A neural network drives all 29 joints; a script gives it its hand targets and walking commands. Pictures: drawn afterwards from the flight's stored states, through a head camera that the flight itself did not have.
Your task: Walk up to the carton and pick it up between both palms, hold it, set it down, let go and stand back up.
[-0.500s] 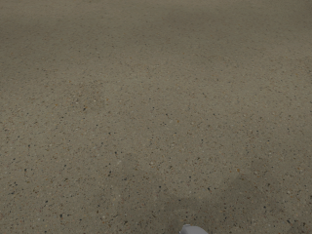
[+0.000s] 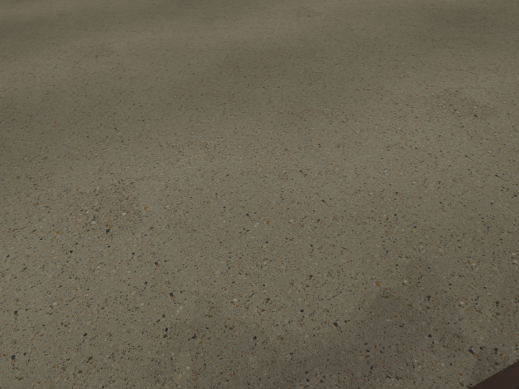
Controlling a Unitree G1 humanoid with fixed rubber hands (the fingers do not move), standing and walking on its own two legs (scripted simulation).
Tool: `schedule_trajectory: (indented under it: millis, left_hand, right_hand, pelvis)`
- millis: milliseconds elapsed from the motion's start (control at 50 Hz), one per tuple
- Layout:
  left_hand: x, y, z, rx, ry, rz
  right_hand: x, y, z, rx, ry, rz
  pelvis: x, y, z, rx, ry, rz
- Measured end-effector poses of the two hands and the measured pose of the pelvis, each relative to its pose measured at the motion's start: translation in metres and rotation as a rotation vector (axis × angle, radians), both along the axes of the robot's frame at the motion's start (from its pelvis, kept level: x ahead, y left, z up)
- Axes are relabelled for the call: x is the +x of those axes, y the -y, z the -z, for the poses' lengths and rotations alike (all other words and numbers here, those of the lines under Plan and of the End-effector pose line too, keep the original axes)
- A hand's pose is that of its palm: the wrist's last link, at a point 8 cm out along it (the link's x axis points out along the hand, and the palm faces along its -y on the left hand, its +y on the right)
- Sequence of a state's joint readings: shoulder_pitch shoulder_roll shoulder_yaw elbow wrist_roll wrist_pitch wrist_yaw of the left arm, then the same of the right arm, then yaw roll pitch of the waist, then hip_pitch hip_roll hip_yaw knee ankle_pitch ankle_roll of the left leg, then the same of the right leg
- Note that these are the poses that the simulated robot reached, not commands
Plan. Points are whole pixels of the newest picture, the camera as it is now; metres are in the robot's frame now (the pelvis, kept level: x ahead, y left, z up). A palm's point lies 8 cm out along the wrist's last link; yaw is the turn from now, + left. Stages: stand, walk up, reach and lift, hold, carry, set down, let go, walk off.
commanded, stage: walk up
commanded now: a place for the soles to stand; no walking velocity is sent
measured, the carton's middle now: out of the picture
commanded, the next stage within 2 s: none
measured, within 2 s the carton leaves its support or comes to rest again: neither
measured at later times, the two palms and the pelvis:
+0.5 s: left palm (105, 352) +0.21 +0.32 -0.10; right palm out of the picture +0.06 -0.28 -0.11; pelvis +0.07 +0.04 -0.01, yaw -12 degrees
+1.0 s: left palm (136, 317) +0.28 +0.29 -0.11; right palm out of the picture +0.01 -0.26 -0.10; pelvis +0.08 +0.05 +0.00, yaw -29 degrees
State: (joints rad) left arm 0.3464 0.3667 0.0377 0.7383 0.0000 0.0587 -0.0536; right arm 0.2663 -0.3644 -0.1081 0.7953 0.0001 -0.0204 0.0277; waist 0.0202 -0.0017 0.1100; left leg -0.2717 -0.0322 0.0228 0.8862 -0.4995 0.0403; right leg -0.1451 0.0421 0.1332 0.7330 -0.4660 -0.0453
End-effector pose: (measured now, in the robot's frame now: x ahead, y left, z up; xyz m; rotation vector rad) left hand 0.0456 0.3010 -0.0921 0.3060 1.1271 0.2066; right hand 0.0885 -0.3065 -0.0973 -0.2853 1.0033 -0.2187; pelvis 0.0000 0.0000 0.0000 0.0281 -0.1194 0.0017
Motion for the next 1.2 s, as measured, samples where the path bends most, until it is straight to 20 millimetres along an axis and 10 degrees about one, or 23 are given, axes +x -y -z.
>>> schedule_trajectory:
  millis: [240,460,660,1200]
  left_hand:
    - [0.091,-0.037,0.011,-0.039,-0.047,0.146]
    - [0.161,-0.020,0.009,0.001,-0.032,0.273]
    - [0.182,-0.013,0.006,-0.004,-0.015,0.308]
    - [0.248,0.042,0.012,-0.030,-0.041,0.623]
  right_hand:
    - [-0.011,-0.031,-0.020,-0.083,-0.057,0.144]
    - [-0.026,-0.026,0.004,-0.041,-0.103,0.271]
    - [-0.015,-0.032,0.002,-0.031,-0.072,0.267]
    - [-0.103,-0.045,-0.003,-0.043,-0.074,0.577]
  pelvis:
    - [0.041,-0.046,-0.006,-0.041,-0.093,0.086]
    - [0.066,-0.041,0.004,0.013,-0.108,0.202]
    - [0.076,-0.040,0.002,-0.020,-0.029,0.308]
    - [0.073,-0.048,0.001,-0.003,-0.044,0.603]
